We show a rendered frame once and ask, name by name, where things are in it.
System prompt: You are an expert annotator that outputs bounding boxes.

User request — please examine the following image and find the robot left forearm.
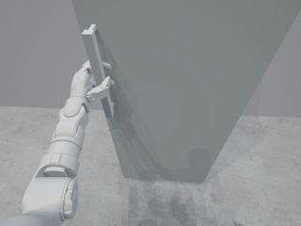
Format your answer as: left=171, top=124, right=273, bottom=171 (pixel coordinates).
left=21, top=97, right=89, bottom=214

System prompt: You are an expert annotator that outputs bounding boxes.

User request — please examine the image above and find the handle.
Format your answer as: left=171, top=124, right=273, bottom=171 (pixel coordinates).
left=81, top=24, right=114, bottom=118

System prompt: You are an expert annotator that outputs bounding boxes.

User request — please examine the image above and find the fridge door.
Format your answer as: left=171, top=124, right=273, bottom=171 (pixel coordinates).
left=71, top=0, right=301, bottom=183

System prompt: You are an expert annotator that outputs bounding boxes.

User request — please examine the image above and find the robot left hand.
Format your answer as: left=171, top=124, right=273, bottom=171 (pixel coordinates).
left=70, top=60, right=115, bottom=106

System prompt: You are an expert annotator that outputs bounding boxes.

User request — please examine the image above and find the robot left upper arm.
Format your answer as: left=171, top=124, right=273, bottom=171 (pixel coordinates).
left=0, top=177, right=79, bottom=226

